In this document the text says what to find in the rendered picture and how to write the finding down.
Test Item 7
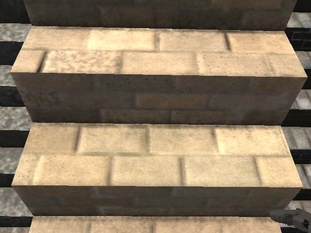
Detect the right robot hand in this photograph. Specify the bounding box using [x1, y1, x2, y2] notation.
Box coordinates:
[269, 208, 311, 233]

